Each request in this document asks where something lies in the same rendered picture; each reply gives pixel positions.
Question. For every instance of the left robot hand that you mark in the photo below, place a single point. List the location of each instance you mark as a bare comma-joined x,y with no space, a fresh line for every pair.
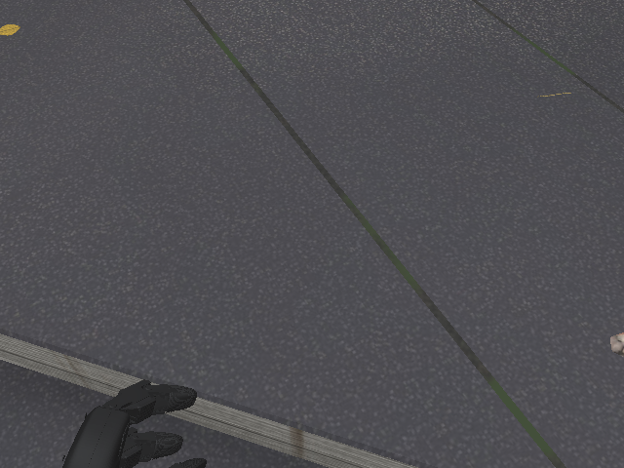
105,440

